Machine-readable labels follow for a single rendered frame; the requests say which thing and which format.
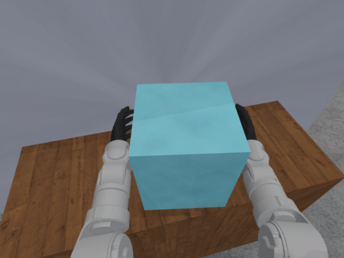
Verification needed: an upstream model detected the robot right hand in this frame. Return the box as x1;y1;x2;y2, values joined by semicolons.
235;104;257;140

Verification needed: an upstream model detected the pedestal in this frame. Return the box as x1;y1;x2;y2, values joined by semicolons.
0;101;344;258

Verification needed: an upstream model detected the robot left hand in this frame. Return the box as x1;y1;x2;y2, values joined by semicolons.
110;106;134;142

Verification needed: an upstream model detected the right robot upper arm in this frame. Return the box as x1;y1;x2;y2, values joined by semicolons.
258;220;328;258

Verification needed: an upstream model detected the right robot forearm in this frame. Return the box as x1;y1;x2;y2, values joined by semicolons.
241;140;328;256

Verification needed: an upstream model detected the carton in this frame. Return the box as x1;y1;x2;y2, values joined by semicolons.
128;82;251;210

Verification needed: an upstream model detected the left robot forearm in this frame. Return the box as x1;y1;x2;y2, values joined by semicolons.
70;140;132;258

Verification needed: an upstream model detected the left robot upper arm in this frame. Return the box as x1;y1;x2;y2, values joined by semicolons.
71;232;134;258

